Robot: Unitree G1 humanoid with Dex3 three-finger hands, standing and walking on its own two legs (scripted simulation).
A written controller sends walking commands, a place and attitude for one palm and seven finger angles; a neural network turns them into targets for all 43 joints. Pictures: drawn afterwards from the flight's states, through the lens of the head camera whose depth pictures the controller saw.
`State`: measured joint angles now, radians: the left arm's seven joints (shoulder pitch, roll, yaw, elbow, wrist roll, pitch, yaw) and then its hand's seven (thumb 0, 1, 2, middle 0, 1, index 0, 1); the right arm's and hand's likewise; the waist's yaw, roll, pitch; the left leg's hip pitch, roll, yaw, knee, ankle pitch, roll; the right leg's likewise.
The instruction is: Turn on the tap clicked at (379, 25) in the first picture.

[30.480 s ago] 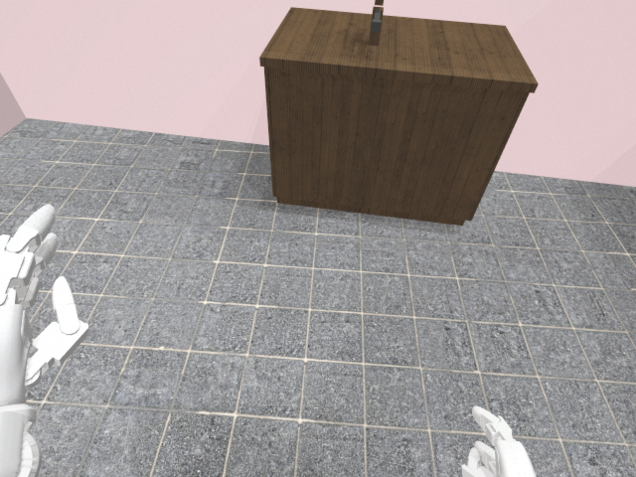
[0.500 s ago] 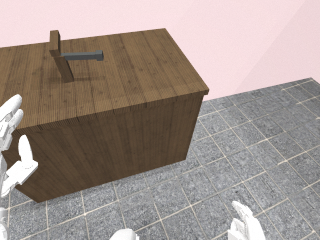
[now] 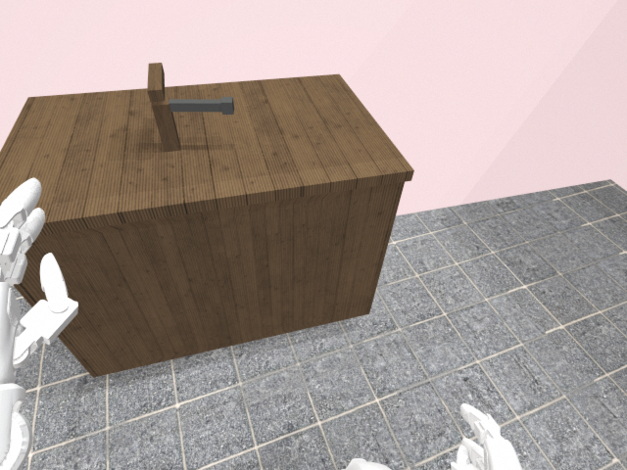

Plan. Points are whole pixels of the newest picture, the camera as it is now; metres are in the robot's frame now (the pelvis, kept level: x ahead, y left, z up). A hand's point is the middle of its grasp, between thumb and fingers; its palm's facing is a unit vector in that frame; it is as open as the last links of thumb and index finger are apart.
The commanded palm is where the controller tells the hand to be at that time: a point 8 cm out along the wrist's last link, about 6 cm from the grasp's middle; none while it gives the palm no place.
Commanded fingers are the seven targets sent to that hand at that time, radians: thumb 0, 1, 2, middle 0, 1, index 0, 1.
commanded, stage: stop stepping back and stand still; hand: left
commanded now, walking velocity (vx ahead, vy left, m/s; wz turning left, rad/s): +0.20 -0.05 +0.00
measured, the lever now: (227, 105) +0.82 +0.23 +0.07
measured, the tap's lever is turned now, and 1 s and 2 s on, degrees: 79 79 79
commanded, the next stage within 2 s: stand and check the lever's angle in 0.44 s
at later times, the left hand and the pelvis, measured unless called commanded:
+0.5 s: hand (103, 304) +0.22 +0.21 +0.19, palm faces +0.40 -0.83 -0.40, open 7.4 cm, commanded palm +0.16 +0.25 +0.19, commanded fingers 0.00 0.90 0.90 -0.20 -0.30 -0.20 -0.30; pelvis +0.00 -0.03 +0.01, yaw +0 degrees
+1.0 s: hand (104, 271) +0.26 +0.23 +0.18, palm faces +0.38 -0.86 -0.35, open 7.4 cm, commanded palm +0.21 +0.27 +0.19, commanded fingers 0.00 0.90 0.90 -0.20 -0.30 -0.20 -0.30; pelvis +0.04 -0.01 +0.02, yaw -1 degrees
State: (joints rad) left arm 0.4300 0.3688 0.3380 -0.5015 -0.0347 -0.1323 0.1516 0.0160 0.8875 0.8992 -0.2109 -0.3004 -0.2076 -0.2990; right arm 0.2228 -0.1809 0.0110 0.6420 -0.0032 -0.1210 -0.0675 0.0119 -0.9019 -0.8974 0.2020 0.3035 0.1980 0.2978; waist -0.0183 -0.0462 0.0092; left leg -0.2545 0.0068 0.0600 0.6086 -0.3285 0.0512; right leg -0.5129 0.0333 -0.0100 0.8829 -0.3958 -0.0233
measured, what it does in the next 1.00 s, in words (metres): steps on the spot: right foot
